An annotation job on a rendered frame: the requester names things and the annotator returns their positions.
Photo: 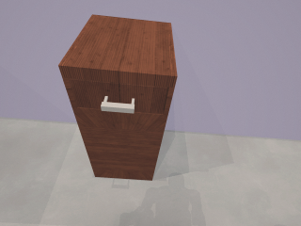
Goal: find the cabinet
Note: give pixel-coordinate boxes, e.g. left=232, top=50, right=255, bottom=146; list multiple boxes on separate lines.
left=58, top=14, right=178, bottom=181

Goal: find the handle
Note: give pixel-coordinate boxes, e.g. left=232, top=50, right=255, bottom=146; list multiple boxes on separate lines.
left=101, top=96, right=135, bottom=114

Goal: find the drawer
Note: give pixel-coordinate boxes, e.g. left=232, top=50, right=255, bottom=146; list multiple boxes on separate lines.
left=70, top=78, right=167, bottom=114

